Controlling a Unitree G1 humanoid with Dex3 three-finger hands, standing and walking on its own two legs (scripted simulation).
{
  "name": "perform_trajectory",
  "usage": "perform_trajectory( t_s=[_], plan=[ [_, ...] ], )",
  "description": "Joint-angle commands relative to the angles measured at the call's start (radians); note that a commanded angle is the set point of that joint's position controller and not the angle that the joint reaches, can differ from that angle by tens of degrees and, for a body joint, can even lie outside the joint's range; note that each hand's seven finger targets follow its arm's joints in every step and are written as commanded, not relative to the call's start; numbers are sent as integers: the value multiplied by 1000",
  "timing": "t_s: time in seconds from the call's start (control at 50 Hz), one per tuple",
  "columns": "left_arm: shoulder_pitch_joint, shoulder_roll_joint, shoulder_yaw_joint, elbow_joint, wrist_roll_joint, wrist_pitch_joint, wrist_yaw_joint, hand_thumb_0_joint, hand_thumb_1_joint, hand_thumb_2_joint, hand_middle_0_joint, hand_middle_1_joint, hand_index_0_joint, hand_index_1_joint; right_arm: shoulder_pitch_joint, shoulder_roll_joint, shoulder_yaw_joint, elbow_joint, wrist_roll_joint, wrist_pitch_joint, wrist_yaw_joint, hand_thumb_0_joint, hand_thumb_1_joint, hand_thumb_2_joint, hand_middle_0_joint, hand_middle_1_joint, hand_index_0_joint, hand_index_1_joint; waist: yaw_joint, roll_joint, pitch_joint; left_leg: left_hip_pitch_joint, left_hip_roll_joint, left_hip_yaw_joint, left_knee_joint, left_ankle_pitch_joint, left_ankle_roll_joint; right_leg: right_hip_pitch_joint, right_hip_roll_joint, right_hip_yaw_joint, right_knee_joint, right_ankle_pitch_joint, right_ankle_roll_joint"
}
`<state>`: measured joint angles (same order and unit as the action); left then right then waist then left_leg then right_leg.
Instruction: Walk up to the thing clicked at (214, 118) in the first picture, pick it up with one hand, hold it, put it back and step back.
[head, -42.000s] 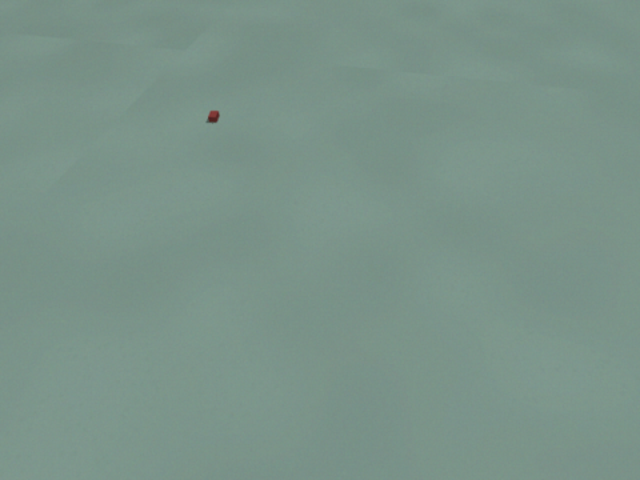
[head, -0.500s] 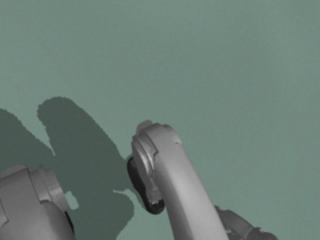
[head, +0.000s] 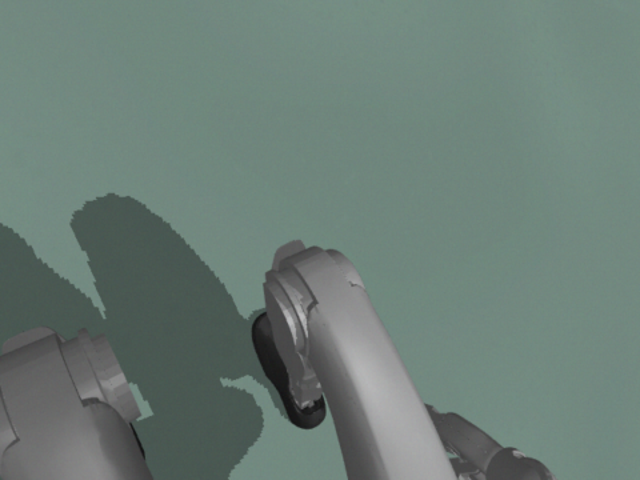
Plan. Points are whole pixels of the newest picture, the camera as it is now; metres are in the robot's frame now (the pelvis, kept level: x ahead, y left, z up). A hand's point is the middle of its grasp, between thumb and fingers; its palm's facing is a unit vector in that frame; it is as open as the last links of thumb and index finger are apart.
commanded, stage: close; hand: left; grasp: from above
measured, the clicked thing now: out of the picture +0.45 +0.28 -0.29
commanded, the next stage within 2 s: settle in 0.52 s
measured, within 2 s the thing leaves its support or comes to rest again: leaves its support in 0.98 s
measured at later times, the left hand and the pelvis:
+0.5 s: hand out of the picture +0.44 +0.27 -0.25, palm faces -0.42 -0.15 -0.89, open 7.2 cm; pelvis +0.00 +0.00 +0.00, yaw +0 degrees
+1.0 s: hand out of the picture +0.44 +0.29 -0.24, palm faces -0.41 -0.15 -0.90, open 7.2 cm; pelvis +0.01 +0.00 +0.00, yaw +1 degrees
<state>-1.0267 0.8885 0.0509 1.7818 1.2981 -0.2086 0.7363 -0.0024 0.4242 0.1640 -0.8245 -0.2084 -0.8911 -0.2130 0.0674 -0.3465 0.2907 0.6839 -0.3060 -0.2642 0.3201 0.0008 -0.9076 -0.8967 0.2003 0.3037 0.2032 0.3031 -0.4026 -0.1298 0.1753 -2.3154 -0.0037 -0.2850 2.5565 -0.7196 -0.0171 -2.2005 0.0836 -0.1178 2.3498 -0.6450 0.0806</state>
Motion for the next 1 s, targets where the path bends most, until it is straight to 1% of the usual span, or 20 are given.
perform_trajectory(
  t_s=[0.0,0.04,0.1,0.14,0.3,0.38,0.44,0.48,0.52,0.58,0.62,0.66,0.68,0.74,0.84,0.88,0.9,0.92,0.94,0.98],
  plan=[
    [-241,177,-2,-74,-14,14,21,0,572,116,-952,-151,-968,-135,166,-343,-105,10,9,-10,-10,0,-898,-903,199,300,199,300,-65,486,-568,441,34,108,-291,143,9,305,9,-163,-181,202,-89],
    [-234,182,-1,-71,-12,15,19,0,578,107,-953,-154,-971,-136,167,-345,-105,7,4,-9,-11,0,-898,-903,199,300,199,300,-64,469,-569,429,35,105,-297,119,10,305,11,-162,-186,182,-89],
    [-232,202,21,-61,-10,15,15,0,617,76,-987,-121,-1006,-103,192,-345,-101,2,3,-4,-7,0,-899,-903,199,300,199,300,-63,484,-589,444,34,110,-296,157,10,323,12,-159,-179,215,-90],
    [-212,196,18,-63,-9,17,15,0,626,68,-988,-123,-1009,-102,176,-340,-103,-2,6,-1,-10,0,-897,-902,199,300,199,300,-52,480,-597,441,34,111,-294,162,10,326,17,-158,-186,215,-90],
    [-221,186,12,-59,-10,11,5,0,680,59,-1045,-71,-1058,-59,184,-336,-99,-8,9,4,-11,0,-897,-903,199,300,199,300,-62,480,-574,435,34,113,-285,169,11,315,13,-160,-178,223,-89],
    [-182,213,35,-43,-13,11,3,0,712,46,-1068,-64,-1082,-50,195,-339,-98,-11,8,14,-21,0,-897,-903,199,300,199,300,-47,483,-598,437,32,119,-298,169,11,343,18,-154,-187,220,-92],
    [-212,201,19,-58,-17,6,-4,0,752,49,-1097,-51,-1111,-38,188,-334,-91,-21,4,11,-21,0,-895,-901,199,300,199,300,-64,455,-580,421,31,121,-280,144,17,328,15,-152,-189,204,-88],
    [-203,210,30,-64,-16,4,-5,0,779,52,-1124,-34,-1134,-25,192,-336,-98,-13,12,12,-26,0,-895,-902,199,300,199,300,-49,476,-585,430,31,117,-296,147,12,321,11,-154,-184,199,-92],
    [-203,212,25,-60,-10,2,-9,0,786,60,-1141,-15,-1145,-11,207,-338,-96,-15,6,13,-24,0,-895,-902,199,300,199,300,-60,479,-601,450,33,117,-292,169,13,338,18,-154,-182,226,-90],
    [-207,208,24,-72,-20,0,-2,0,825,35,-1161,-10,-1171,0,186,-332,-93,-12,10,17,-31,0,-894,-901,199,300,199,300,-49,460,-597,421,32,116,-290,155,14,328,14,-155,-189,206,-91],
    [-208,204,12,-67,-16,2,-6,0,781,77,-1189,-51,-1203,-41,189,-337,-94,-17,5,18,-35,0,-915,-905,200,300,199,300,-60,462,-588,423,32,123,-286,142,15,327,16,-150,-193,200,-91],
    [-213,216,29,-61,-15,2,-7,0,828,87,-1222,-46,-1236,-36,206,-336,-95,-13,10,21,-35,0,-914,-905,200,300,200,300,-54,487,-594,434,31,116,-297,160,12,319,13,-158,-180,214,-93],
    [-216,208,14,-78,-17,2,-10,0,840,88,-1225,-52,-1239,-41,192,-336,-101,-4,5,19,-36,0,-913,-905,200,300,200,300,-52,496,-593,436,33,119,-295,157,11,323,14,-152,-185,209,-94],
    [-230,225,32,-95,-23,6,-19,0,862,129,-1246,-74,-1258,-65,205,-332,-96,-10,15,18,-34,0,-915,-905,200,300,199,300,-52,480,-611,432,30,126,-278,177,17,337,10,-150,-187,232,-88],
    [-205,247,73,-168,-19,12,-32,0,891,148,-1280,-58,-1285,-57,219,-337,-133,-2,21,29,-37,0,-916,-906,199,300,199,300,-9,563,-693,491,29,133,-306,222,6,359,10,-146,-172,256,-101],
    [-231,213,59,-196,-23,16,-38,0,901,160,-1291,-62,-1292,-64,216,-326,-143,-5,22,29,-32,0,-918,-907,199,300,199,300,-19,571,-710,497,29,137,-300,219,6,352,10,-143,-167,261,-104],
    [-232,223,73,-233,-20,15,-39,0,897,147,-1287,-57,-1291,-56,238,-330,-153,-2,20,30,-29,0,-918,-907,199,300,199,300,-16,580,-730,503,25,145,-297,233,9,362,11,-142,-177,272,-102],
    [-241,222,90,-316,-28,11,-42,0,899,142,-1284,-47,-1288,-45,243,-330,-167,-1,28,30,-27,0,-916,-906,199,300,199,300,3,620,-780,547,24,143,-301,267,2,352,6,-145,-168,292,-106],
    [-218,217,96,-302,-31,16,-48,0,912,138,-1292,-56,-1299,-52,250,-319,-170,15,31,33,-24,0,-916,-906,199,300,199,300,-1,622,-789,555,25,148,-295,284,2,360,5,-142,-165,308,-107],
    [-200,140,58,-330,-45,20,-69,0,908,154,-1292,-50,-1293,-52,232,-308,-191,16,48,40,-26,0,-915,-907,199,300,199,300,9,617,-795,542,24,151,-308,270,1,328,5,-138,-172,292,-113]
  ],
)
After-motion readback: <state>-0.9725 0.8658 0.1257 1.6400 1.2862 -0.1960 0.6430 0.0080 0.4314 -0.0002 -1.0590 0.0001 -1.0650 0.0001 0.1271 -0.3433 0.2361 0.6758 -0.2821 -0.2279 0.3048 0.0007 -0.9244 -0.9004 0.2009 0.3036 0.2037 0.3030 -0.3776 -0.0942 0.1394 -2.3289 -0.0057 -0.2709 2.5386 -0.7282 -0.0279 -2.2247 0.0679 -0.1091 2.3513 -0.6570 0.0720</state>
